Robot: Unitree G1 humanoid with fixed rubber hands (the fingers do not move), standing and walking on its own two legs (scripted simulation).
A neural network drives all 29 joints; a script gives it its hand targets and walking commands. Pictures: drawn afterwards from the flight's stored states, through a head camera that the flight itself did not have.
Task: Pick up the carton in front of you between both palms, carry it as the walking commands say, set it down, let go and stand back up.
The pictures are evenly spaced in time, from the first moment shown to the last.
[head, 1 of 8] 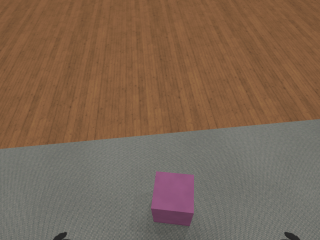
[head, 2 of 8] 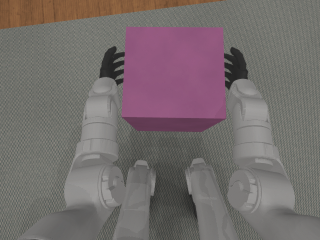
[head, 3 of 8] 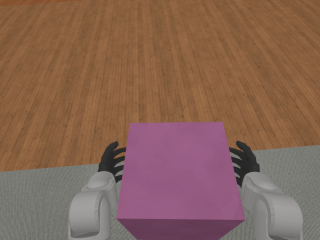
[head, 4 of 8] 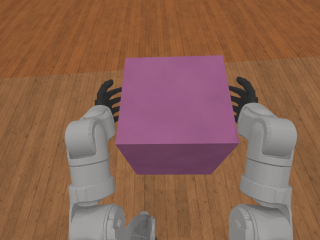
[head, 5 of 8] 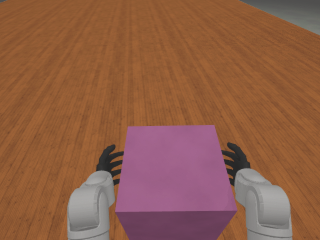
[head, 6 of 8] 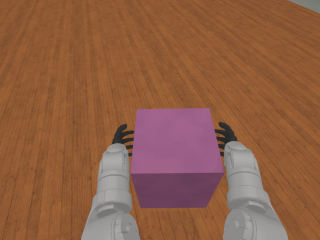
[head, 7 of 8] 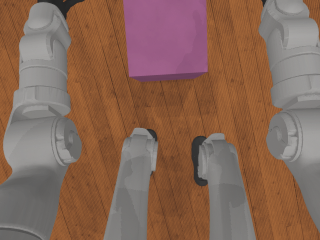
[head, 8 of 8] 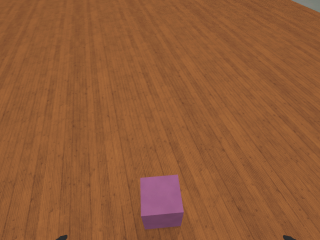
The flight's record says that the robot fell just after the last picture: no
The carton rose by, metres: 1.00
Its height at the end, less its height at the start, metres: +0.27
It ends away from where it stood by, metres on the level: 5.44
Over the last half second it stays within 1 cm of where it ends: yes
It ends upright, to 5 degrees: yes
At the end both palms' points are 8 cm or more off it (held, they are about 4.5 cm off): yes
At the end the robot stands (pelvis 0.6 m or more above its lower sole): yes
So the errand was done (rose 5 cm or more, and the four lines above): yes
